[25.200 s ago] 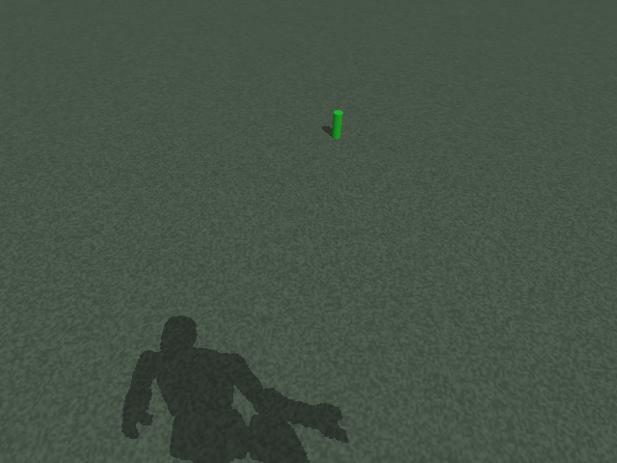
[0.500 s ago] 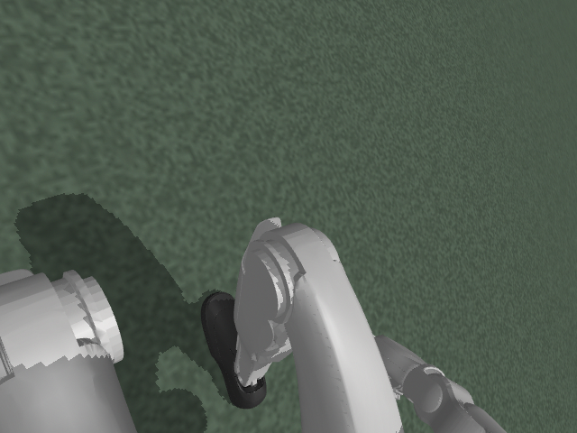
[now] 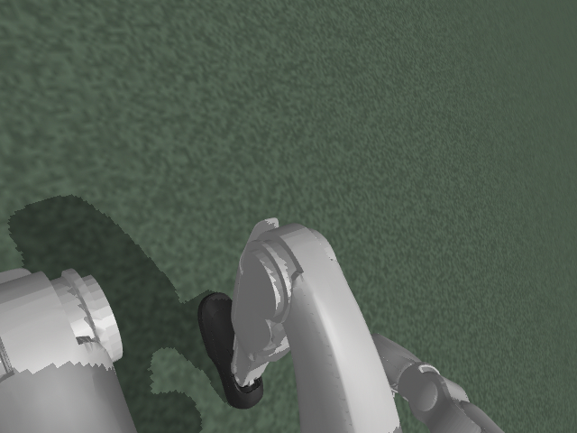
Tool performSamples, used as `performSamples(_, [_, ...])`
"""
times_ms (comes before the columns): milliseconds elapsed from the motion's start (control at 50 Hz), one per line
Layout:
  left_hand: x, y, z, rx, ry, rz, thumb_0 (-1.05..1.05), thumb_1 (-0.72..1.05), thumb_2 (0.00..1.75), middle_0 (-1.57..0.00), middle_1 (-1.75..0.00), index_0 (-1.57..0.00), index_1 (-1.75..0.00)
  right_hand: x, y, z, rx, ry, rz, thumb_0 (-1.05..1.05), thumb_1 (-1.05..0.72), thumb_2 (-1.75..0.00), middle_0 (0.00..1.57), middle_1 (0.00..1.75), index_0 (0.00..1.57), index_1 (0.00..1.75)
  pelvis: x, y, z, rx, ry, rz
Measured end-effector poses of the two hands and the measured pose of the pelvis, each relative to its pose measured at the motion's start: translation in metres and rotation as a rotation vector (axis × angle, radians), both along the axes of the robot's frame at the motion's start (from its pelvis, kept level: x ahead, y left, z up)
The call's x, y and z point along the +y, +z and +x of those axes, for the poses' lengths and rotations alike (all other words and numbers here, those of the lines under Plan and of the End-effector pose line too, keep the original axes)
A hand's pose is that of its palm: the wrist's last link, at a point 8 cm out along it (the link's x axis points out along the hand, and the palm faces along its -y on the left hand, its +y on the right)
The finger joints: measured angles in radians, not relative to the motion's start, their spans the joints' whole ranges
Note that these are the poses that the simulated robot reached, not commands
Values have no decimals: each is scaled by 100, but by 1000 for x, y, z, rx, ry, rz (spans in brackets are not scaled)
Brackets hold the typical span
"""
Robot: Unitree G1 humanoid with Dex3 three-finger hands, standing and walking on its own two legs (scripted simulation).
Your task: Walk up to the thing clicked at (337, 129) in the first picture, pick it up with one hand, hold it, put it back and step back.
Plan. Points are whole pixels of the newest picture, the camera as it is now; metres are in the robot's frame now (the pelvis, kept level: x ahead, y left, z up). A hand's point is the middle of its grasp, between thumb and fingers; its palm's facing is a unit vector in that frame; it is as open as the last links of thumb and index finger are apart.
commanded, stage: open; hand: left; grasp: from the side
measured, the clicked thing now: out of the picture +0.44 +0.31 -0.21
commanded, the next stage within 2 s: withdraw in 0.04 s
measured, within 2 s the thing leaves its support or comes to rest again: neither
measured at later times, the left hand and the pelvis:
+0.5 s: hand out of the picture +0.44 +0.36 -0.12, palm faces +0.47 -0.88 -0.03, open 16.9 cm; pelvis +0.00 +0.00 +0.01, yaw +1 degrees
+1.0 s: hand out of the picture +0.34 +0.42 +0.00, palm faces +0.35 -0.82 -0.44, open 17.3 cm; pelvis +0.01 -0.01 +0.08, yaw +8 degrees
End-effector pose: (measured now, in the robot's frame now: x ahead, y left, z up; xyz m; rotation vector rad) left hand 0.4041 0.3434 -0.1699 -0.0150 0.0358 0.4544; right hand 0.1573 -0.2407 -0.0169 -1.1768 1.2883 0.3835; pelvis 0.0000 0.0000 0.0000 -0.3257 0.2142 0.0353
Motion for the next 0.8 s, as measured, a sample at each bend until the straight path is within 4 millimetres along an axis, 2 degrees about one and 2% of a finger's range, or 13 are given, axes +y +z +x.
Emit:
performSamples(240, [-2,-1,-1,-9,2,-11,-1,-34,29,-42,-34,-42,-35,2,1,2,0,6,0,0,-91,-90,21,30,21,30,0,1,0,2,-2,0])
performSamples(340, [6,4,-1,-40,27,-3,-1,-39,22,-29,-23,-28,-23,1,2,3,-8,5,-6,0,-90,-90,21,30,21,30,-1,1,0,-3,-2,-1])
performSamples(400, [19,16,-1,-71,34,28,-1,-43,18,-22,-17,-21,-17,-1,1,2,-7,-14,-10,0,-90,-90,21,30,21,30,-1,2,0,1,1,3])
performSamples(460, [40,38,-3,-101,40,72,-1,-48,14,-16,-12,-16,-12,-2,0,0,-8,-46,-3,0,-90,-90,21,30,21,30,-2,5,0,17,6,8])
performSamples(560, [68,70,-18,-53,1,94,-1,-55,8,-11,-7,-11,-7,-1,-2,2,-29,-110,45,0,-91,-90,21,30,21,30,-3,14,4,74,19,21])
performSamples(740, [77,98,-40,165,-91,98,-1,-58,6,-7,-5,-7,-6,6,1,27,-156,-249,159,0,-91,-91,21,31,21,30,-3,31,6,164,46,47])
performSamples(800, [85,115,-47,233,-75,134,-1,-58,7,-8,-6,-7,-7,7,4,32,-187,-303,194,0,-94,-92,21,31,21,30,-4,40,6,194,55,59])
